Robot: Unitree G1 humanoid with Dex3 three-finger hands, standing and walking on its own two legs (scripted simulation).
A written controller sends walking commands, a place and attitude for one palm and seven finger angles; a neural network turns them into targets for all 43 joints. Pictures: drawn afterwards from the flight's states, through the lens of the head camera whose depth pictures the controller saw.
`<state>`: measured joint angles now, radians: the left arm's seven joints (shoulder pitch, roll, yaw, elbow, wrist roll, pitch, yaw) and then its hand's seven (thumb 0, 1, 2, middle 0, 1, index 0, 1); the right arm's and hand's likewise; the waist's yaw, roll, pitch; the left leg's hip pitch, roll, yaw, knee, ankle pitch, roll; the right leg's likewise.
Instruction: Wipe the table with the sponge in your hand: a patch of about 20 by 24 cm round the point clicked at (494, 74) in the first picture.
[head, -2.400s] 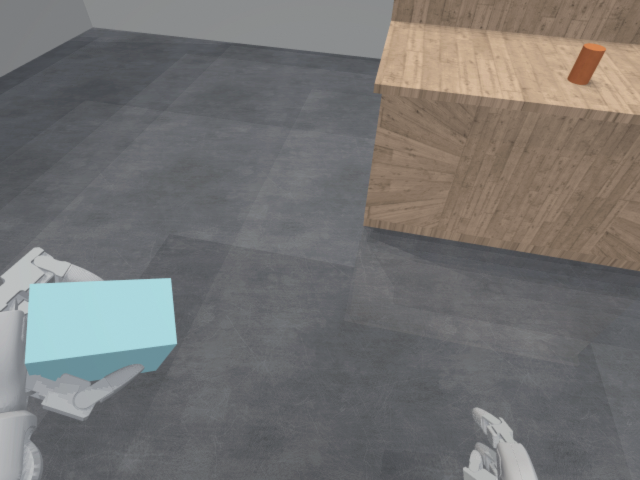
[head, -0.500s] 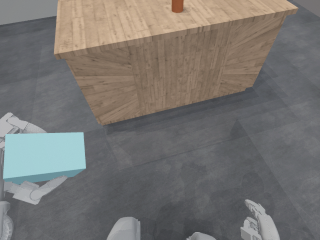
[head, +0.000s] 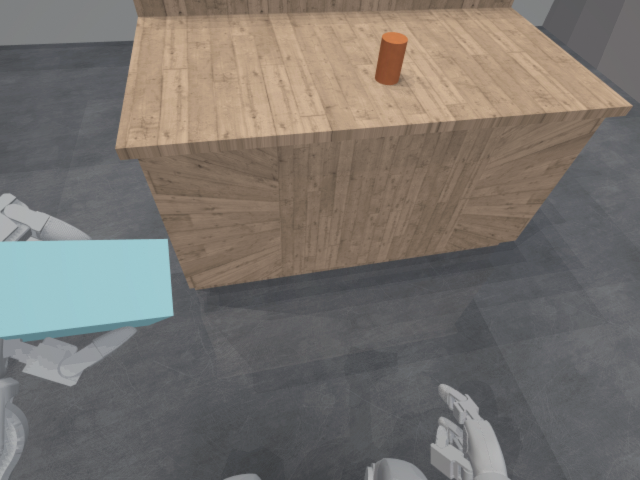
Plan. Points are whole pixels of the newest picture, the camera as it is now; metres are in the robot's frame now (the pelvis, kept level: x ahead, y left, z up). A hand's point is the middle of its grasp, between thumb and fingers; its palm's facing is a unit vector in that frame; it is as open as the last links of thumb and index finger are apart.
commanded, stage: walk to a spot facing it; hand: left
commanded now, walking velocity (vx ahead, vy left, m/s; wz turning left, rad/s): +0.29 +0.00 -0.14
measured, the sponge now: (111, 290) +0.24 +0.21 +0.17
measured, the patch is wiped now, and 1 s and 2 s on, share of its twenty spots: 0.00 0.00 0.00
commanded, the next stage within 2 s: turn to face it in 0.12 s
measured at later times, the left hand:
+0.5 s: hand (238, 199) +0.35 +0.12 +0.18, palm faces +0.26 -0.83 -0.50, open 10.6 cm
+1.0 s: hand (259, 161) +0.40 +0.11 +0.19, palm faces +0.29 -0.84 -0.46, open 10.6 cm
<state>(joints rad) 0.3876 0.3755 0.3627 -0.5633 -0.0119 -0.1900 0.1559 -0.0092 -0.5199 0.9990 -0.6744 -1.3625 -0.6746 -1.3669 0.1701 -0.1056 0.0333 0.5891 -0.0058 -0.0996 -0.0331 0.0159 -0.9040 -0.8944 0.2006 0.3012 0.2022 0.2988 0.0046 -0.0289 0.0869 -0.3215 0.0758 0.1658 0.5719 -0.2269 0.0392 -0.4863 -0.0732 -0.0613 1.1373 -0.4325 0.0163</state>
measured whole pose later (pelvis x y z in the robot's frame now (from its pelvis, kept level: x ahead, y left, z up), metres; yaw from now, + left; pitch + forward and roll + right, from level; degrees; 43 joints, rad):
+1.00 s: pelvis +0.16 -0.10 +0.00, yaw -8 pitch -1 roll -1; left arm 0.47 0.39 0.35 -0.52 -0.01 -0.20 0.16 -0.01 -0.52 1.00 -0.67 -1.37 -0.67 -1.37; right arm 0.24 -0.15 0.04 0.59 0.00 -0.07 -0.05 0.02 -0.90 -0.89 0.20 0.30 0.21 0.30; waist 0.00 0.06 0.03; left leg -0.26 0.11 0.11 0.63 -0.34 -0.02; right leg -0.23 -0.01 -0.13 0.55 -0.29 -0.01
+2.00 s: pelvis +0.33 -0.14 +0.01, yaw -7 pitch +0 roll +2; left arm 0.51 0.38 0.36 -0.54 -0.01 -0.24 0.16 -0.01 -0.52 1.01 -0.67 -1.37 -0.67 -1.38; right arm 0.20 -0.26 -0.05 0.60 0.00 -0.06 -0.05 0.02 -0.91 -0.89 0.20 0.30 0.20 0.30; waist -0.01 -0.02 0.08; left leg -0.44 0.08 0.12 0.71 -0.29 -0.01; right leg -0.17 -0.06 -0.16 0.47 -0.30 -0.04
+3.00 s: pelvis +0.46 -0.13 +0.01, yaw -8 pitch -2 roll +0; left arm 0.43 0.39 0.38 -0.47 -0.02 -0.21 0.16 -0.01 -0.53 1.01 -0.66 -1.38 -0.67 -1.38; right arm 0.20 -0.17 -0.01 0.61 -0.01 -0.07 -0.06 0.02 -0.91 -0.90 0.20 0.30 0.20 0.30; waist 0.01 -0.04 0.05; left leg -0.26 0.03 0.10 0.49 -0.20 0.02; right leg -0.31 -0.01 -0.05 0.80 -0.46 0.01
